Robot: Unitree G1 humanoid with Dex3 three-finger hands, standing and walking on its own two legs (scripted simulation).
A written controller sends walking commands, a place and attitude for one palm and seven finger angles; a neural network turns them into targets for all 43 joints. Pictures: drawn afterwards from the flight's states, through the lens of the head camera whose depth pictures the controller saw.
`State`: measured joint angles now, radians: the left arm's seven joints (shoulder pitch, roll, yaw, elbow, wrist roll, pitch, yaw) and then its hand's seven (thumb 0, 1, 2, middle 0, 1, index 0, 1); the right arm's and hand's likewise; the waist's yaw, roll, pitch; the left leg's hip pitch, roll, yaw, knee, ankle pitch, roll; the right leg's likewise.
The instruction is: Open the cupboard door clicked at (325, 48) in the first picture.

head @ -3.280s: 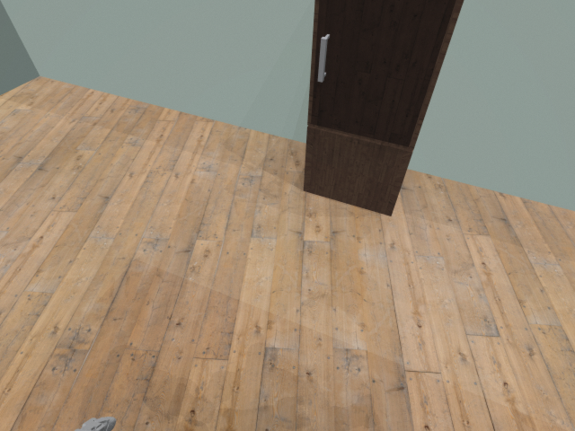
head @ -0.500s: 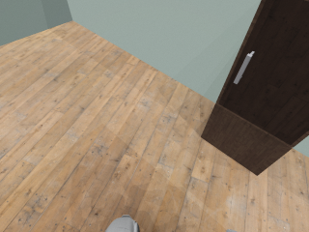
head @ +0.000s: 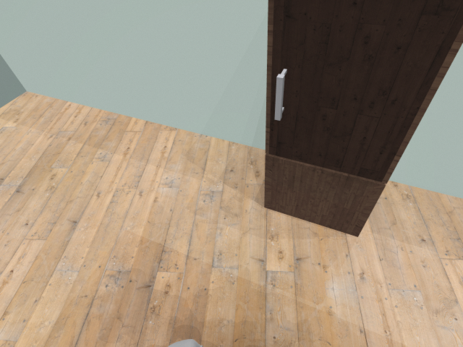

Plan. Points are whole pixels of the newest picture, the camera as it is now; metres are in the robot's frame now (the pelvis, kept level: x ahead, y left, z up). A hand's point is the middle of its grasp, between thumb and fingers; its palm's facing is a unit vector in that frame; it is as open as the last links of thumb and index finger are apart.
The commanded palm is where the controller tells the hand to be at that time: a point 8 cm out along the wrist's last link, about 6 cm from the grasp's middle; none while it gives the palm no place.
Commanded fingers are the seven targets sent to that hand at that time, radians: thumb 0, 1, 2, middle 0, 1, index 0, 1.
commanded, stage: turn to face it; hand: left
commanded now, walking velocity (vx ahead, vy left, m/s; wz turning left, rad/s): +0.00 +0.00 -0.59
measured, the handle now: (281, 95) +0.83 -0.07 -0.03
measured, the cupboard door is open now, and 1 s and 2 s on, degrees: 0 0 0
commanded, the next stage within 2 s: take the last steps up to it in 0.56 s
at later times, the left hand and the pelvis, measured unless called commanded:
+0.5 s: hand out of the picture +0.12 +0.22 -0.16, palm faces -0.17 -0.96 -0.20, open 7.3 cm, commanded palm none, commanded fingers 0.00 0.90 0.90 -0.20 -0.30 -0.20 -0.30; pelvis +0.00 +0.04 +0.02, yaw -14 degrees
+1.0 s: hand out of the picture +0.14 +0.15 -0.14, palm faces -0.32 -0.92 -0.22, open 7.3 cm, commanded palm none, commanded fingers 0.00 0.90 0.90 -0.20 -0.30 -0.20 -0.30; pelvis +0.01 +0.00 +0.02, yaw -22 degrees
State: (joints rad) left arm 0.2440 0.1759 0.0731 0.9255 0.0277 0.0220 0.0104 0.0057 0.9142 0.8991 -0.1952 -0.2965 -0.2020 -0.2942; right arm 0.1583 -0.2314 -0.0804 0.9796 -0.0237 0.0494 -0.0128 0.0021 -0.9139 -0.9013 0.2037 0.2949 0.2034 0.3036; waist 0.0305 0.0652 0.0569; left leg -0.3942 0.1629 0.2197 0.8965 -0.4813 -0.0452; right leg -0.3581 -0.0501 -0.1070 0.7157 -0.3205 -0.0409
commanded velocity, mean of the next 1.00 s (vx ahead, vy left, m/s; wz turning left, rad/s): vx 0.11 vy -0.01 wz -0.26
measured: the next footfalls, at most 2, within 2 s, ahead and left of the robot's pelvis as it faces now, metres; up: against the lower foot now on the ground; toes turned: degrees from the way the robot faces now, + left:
left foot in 0.46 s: +0.06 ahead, +0.14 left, +0.00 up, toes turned -11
right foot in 0.90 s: -0.03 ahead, -0.08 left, +0.00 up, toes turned -27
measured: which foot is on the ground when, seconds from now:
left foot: up 0.00-0.44, down 0.46-0.90, up 0.92-1.00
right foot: down 0.00-0.46, up 0.48-0.88, down 0.90-1.00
